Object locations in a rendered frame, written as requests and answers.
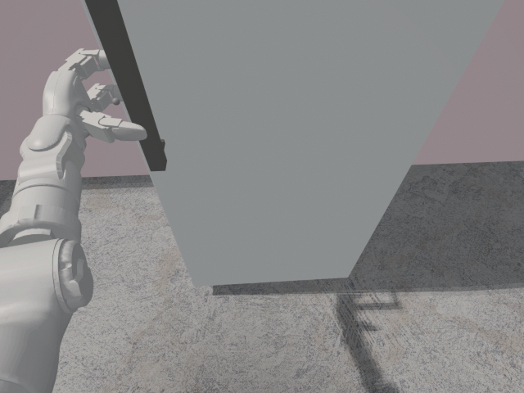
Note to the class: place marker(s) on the left robot upper arm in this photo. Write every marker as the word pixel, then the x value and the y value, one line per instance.
pixel 41 285

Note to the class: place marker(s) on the fridge door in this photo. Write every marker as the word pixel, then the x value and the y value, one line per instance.
pixel 289 125

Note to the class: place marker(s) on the left robot hand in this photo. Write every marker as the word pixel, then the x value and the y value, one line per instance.
pixel 65 95

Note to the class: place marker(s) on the left robot forearm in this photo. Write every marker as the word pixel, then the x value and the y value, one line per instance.
pixel 46 199

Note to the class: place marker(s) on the handle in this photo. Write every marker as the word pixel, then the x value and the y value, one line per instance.
pixel 113 35

